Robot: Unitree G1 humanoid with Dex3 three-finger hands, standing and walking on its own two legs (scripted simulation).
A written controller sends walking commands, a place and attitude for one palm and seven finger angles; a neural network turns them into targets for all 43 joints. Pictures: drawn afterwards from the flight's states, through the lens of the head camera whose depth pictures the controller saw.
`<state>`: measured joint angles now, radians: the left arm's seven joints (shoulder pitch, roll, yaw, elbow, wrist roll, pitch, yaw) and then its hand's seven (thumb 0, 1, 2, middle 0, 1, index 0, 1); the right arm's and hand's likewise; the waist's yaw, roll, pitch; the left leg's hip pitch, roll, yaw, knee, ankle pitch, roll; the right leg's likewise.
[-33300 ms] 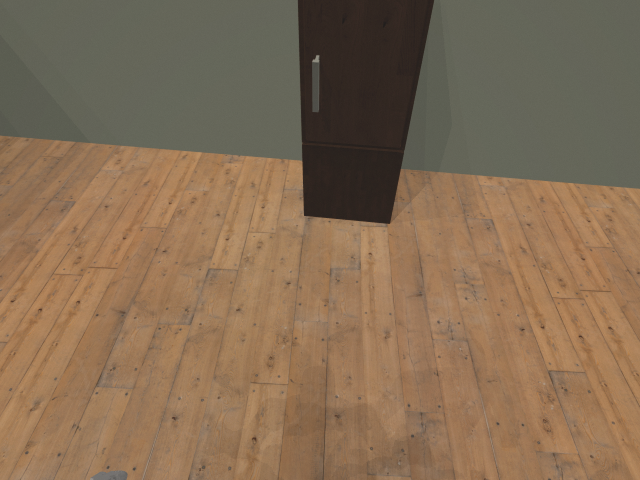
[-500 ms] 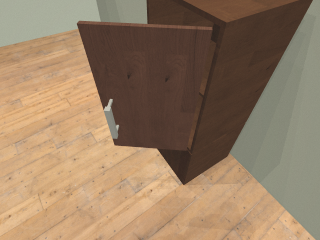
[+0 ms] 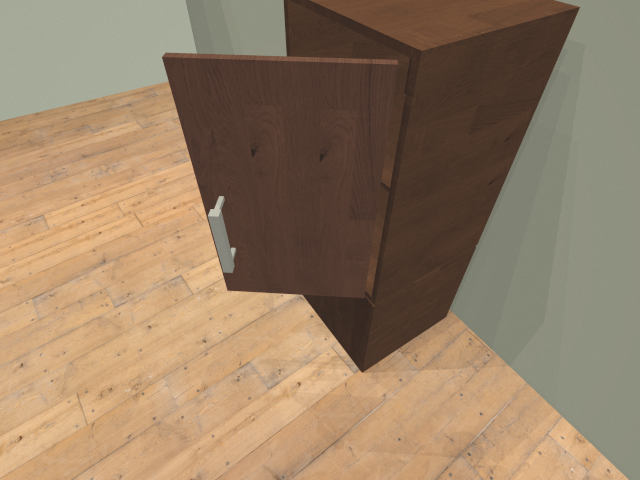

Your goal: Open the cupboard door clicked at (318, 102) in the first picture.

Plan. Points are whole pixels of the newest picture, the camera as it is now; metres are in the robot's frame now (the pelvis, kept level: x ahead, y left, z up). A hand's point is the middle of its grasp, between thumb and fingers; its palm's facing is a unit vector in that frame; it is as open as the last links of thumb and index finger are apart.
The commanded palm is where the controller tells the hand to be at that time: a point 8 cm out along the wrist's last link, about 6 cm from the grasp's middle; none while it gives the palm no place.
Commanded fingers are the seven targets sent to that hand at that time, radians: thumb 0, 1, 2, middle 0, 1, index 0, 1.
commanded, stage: come to a stop and stand still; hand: left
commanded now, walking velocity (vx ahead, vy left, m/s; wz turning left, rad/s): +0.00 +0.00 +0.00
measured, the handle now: (224, 235) +0.60 +0.24 -0.11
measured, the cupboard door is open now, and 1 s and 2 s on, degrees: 53 53 53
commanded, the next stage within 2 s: look again from close up in 0.14 s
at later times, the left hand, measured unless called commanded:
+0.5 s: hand out of the picture +0.01 +0.16 -0.18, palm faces +0.02 -0.99 -0.15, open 7.3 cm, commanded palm none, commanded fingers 0.00 0.90 0.90 -0.20 -0.30 -0.20 -0.30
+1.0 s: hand (173, 437) +0.19 +0.21 -0.07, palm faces +0.25 -0.95 -0.17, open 7.4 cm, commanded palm +0.15 +0.24 -0.07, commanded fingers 0.00 0.69 0.81 -0.22 -0.44 -0.22 -0.44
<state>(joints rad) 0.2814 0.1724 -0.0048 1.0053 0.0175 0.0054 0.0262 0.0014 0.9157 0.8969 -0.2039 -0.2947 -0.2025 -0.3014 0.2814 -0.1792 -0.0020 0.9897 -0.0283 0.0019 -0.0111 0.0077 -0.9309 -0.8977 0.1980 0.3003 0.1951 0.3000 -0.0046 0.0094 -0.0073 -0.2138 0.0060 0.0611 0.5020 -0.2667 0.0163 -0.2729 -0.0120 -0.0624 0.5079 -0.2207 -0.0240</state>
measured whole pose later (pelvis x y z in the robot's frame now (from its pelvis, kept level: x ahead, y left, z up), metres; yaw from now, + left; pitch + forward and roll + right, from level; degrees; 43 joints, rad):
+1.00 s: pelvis +0.04 +0.01 -0.01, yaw +2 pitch +2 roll +0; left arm 0.44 0.18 0.05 0.27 -0.14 -0.09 0.09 0.03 0.91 0.88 -0.21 -0.32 -0.20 -0.33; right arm 0.33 -0.22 -0.01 0.87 0.02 -0.25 -0.06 0.02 -0.93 -0.90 0.20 0.30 0.20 0.30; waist -0.03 0.01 -0.04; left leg -0.28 -0.02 0.03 0.58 -0.35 0.02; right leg -0.33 -0.04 -0.08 0.60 -0.31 -0.01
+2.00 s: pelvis -0.01 +0.02 -0.11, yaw +1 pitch +19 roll -3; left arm 0.20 0.34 0.33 0.23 -0.34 -0.43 -0.46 0.00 -0.25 0.40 -0.29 -1.04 -0.28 -1.04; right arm 0.24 -0.28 -0.01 0.53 0.03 -0.24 -0.04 0.02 -0.91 -0.90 0.20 0.30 0.20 0.30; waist -0.02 -0.01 -0.15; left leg -1.03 0.02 0.00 1.28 -0.58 0.04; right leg -1.04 -0.03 -0.11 1.20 -0.49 -0.01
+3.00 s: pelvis -0.01 +0.01 -0.11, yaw +1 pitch +21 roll -3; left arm 0.03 0.43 0.44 0.39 -0.38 -0.39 -0.59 -0.02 -0.50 0.30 -0.30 -1.20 -0.30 -1.20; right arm 0.24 -0.28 0.03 0.51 0.03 -0.20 -0.04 0.02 -0.91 -0.90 0.20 0.30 0.20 0.30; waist -0.02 0.01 -0.15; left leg -1.08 0.03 -0.01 1.30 -0.59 0.03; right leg -1.08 -0.02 -0.11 1.21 -0.49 -0.02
